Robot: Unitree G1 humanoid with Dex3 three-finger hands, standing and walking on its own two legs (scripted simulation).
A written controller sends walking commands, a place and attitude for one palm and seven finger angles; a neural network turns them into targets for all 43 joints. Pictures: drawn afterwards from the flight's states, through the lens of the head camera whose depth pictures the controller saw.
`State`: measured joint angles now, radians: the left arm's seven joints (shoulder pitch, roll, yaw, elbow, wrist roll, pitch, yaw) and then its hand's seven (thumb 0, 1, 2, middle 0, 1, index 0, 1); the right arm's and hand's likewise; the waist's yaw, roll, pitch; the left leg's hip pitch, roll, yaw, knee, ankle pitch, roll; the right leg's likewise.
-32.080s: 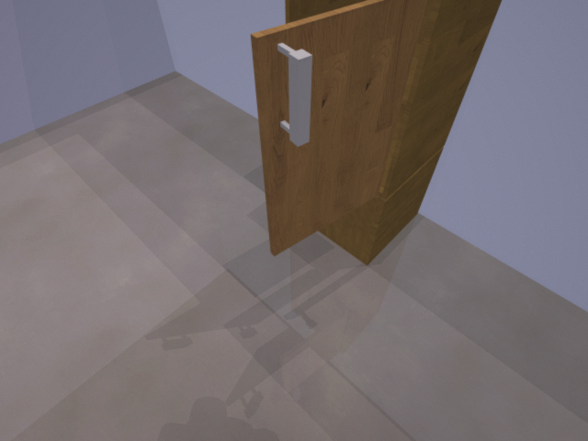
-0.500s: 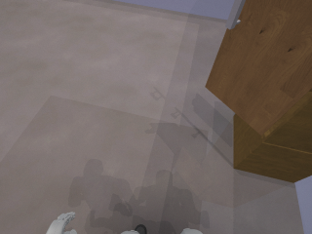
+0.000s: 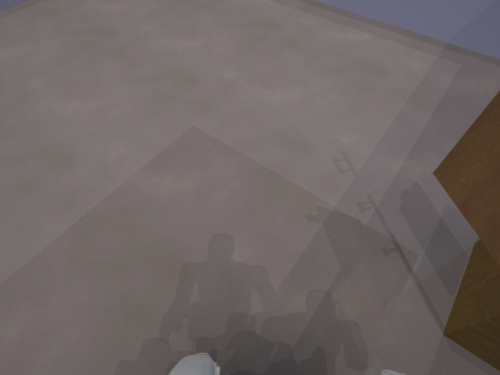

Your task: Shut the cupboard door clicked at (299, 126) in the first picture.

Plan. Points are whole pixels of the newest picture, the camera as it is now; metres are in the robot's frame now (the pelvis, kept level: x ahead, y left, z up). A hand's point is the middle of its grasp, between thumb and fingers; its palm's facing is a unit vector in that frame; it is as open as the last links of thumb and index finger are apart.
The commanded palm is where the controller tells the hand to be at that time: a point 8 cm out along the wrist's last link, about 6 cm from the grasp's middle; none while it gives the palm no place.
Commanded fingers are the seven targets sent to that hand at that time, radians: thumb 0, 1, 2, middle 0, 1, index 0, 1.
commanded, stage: walk to a spot facing it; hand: left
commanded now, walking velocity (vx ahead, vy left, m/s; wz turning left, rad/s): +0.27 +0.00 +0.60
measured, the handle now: out of the picture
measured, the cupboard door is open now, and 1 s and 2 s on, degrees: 50 50 50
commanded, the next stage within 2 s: turn to face it in 0.94 s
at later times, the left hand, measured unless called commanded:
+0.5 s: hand (140, 356) +0.15 +0.21 -0.14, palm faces +0.27 -0.92 -0.30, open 7.4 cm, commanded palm none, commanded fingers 0.00 0.90 0.90 -0.20 -0.30 -0.20 -0.30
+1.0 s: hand out of the picture +0.09 +0.22 -0.20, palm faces +0.61 -0.76 -0.21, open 7.4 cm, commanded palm none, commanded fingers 0.00 0.90 0.90 -0.20 -0.30 -0.20 -0.30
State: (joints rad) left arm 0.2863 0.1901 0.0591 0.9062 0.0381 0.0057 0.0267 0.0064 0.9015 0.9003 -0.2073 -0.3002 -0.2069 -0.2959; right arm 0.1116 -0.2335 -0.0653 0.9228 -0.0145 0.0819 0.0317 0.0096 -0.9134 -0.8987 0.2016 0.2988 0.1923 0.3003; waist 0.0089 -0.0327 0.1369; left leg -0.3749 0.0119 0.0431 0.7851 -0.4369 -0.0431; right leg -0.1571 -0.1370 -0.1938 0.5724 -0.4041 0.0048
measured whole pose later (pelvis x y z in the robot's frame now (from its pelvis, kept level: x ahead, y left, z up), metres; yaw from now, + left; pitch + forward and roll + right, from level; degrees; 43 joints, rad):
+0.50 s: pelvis +0.10 -0.02 -0.01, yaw +16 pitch +0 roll +2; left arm 0.19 0.21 0.07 0.84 0.04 -0.04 -0.01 0.01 0.91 0.90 -0.20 -0.30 -0.20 -0.30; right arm 0.30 -0.24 -0.07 0.98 -0.03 0.04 0.02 0.01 -0.91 -0.90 0.21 0.30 0.20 0.30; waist -0.03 0.04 0.05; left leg -0.40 -0.04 -0.09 1.08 -0.47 0.02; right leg -0.34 -0.07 -0.10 0.62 -0.28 -0.01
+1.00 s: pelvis +0.23 +0.08 -0.02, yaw +35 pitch -1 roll +0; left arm 0.35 0.21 0.08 1.01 0.03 0.02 0.00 0.01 0.91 0.90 -0.21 -0.30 -0.20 -0.30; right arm 0.08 -0.22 -0.05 0.86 -0.03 -0.03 0.03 0.00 -0.91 -0.90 0.20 0.30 0.19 0.30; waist 0.02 -0.05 0.13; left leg -0.43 -0.04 0.10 0.69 -0.24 0.10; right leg -0.33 -0.17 -0.10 1.20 -0.50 0.05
